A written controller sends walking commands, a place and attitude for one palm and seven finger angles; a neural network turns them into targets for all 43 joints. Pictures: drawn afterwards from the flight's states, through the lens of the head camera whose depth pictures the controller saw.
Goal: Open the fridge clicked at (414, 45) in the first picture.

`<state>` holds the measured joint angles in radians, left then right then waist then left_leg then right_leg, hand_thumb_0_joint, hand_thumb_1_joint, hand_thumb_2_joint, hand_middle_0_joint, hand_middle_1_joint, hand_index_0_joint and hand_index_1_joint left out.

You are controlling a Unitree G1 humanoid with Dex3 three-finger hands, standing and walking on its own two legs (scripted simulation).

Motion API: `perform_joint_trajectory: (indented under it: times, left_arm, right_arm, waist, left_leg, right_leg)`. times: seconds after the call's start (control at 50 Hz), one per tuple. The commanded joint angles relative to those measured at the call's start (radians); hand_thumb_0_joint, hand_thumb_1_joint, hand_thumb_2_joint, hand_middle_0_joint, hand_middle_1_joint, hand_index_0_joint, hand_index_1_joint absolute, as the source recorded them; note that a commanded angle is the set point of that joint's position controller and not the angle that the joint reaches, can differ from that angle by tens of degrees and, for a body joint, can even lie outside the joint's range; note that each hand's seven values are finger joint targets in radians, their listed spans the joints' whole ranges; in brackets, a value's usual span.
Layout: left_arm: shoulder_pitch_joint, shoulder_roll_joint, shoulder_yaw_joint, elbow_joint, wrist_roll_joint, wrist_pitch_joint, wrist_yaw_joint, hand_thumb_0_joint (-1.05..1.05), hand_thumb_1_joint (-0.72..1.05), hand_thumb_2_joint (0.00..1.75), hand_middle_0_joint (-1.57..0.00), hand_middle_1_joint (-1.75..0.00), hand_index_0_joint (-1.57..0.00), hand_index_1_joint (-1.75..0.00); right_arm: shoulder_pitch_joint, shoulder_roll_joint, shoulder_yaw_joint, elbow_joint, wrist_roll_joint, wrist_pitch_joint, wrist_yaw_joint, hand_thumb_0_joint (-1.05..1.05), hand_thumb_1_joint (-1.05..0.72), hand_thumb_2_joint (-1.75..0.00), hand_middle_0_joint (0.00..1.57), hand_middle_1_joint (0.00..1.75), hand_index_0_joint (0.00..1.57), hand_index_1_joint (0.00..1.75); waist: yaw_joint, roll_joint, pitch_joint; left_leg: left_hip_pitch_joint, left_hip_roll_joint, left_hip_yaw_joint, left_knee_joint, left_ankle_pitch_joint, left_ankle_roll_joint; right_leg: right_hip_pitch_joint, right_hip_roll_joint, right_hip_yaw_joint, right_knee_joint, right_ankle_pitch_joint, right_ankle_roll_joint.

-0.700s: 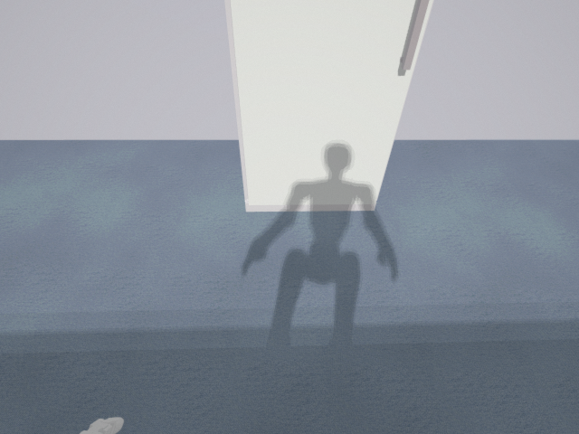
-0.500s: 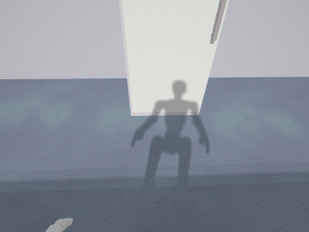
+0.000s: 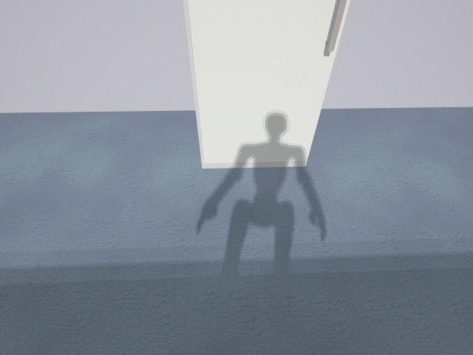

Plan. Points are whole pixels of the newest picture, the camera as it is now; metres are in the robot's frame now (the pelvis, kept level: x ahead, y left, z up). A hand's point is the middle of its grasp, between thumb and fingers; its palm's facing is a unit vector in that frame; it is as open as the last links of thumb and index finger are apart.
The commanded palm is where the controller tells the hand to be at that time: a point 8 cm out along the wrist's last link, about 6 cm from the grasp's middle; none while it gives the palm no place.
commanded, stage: stand and wait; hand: right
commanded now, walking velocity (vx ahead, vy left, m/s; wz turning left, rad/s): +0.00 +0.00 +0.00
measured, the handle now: out of the picture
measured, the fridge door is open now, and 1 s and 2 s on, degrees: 0 0 0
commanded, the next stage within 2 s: look at it before walking up in 0.12 s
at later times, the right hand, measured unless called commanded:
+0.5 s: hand out of the picture +0.08 -0.24 -0.16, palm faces -0.02 +0.95 -0.32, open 7.4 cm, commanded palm none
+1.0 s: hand out of the picture +0.08 -0.23 -0.16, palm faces +0.02 +0.96 -0.29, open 7.4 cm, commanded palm none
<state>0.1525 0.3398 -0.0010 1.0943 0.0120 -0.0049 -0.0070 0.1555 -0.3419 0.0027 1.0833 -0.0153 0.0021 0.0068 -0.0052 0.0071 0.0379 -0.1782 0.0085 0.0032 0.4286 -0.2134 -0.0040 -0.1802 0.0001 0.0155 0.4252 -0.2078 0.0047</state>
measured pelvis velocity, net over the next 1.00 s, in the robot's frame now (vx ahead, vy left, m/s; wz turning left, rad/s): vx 0.02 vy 0.00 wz -0.04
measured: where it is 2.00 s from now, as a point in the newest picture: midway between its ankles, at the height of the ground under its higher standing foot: (277, 327)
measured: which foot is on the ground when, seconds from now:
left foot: down 0.00-1.00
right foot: down 0.00-1.00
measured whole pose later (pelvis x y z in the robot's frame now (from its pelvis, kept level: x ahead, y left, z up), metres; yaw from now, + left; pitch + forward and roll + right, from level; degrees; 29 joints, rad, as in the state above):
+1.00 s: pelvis +0.02 +0.00 +0.00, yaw -2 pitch -2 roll +1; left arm 0.18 0.31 -0.01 1.09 0.02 0.02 -0.01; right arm 0.18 -0.30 0.00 1.07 -0.02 0.01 0.00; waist 0.00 0.00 -0.01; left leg -0.15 0.01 0.04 0.43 -0.26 0.00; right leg -0.21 -0.01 0.03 0.51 -0.32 0.00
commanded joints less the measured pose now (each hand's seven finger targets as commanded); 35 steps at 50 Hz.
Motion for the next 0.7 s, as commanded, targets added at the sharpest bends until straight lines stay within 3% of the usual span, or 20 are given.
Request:
perform_joint_trajectory:
  times: [0.0, 0.18, 0.24, 0.52, 0.68]
  left_arm:
    - [-0.065, 0.203, 0.040, -0.065, -0.001, -0.029, 0.017, 0.00, 0.90, 0.90, -0.20, -0.30, -0.20, -0.30]
    - [-0.068, 0.201, 0.041, -0.058, -0.003, -0.027, 0.016, 0.00, 0.90, 0.90, -0.20, -0.30, -0.20, -0.30]
    - [-0.072, 0.201, 0.040, -0.055, -0.002, -0.030, 0.017, 0.00, 0.90, 0.90, -0.20, -0.30, -0.20, -0.30]
    - [-0.081, 0.201, 0.038, -0.055, -0.004, -0.029, 0.016, 0.00, 0.90, 0.90, -0.20, -0.30, -0.20, -0.30]
    - [-0.082, 0.203, 0.038, -0.052, -0.005, -0.030, 0.018, 0.00, 0.90, 0.90, -0.20, -0.30, -0.20, -0.30]
  right_arm:
    - [-0.052, -0.202, -0.036, -0.070, 0.005, -0.023, -0.016, 0.00, -0.90, -0.90, 0.20, 0.30, 0.20, 0.30]
    - [-0.057, -0.204, -0.036, -0.066, 0.003, -0.026, -0.016, 0.00, -0.90, -0.90, 0.20, 0.30, 0.20, 0.30]
    - [-0.059, -0.201, -0.035, -0.065, 0.004, -0.026, -0.016, 0.00, -0.90, -0.90, 0.20, 0.30, 0.20, 0.30]
    - [-0.061, -0.202, -0.035, -0.065, 0.003, -0.024, -0.016, 0.00, -0.90, -0.90, 0.20, 0.30, 0.20, 0.30]
    - [-0.053, -0.202, -0.036, -0.062, 0.004, -0.029, -0.017, 0.00, -0.90, -0.90, 0.20, 0.30, 0.20, 0.30]
  waist:
    - [0.003, -0.008, -0.066]
    - [0.003, 0.013, -0.054]
    - [0.003, -0.011, -0.068]
    - [0.002, -0.013, -0.053]
    - [0.002, -0.003, -0.097]
  left_leg:
    - [0.001, 0.108, -0.111, -0.093, 0.003, 0.039]
    - [-0.002, 0.111, -0.113, -0.106, 0.017, 0.038]
    - [0.007, 0.112, -0.111, -0.101, 0.042, 0.037]
    - [0.012, 0.109, -0.106, -0.111, 0.044, 0.032]
    - [0.042, 0.114, -0.104, -0.103, 0.130, 0.035]
  right_leg:
    - [0.003, -0.111, 0.102, -0.094, 0.056, -0.040]
    - [0.006, -0.110, 0.099, -0.093, 0.073, -0.037]
    - [0.020, -0.113, 0.099, -0.097, 0.093, -0.037]
    - [0.022, -0.114, 0.099, -0.114, 0.085, -0.036]
    - [0.059, -0.118, 0.094, -0.098, 0.158, -0.034]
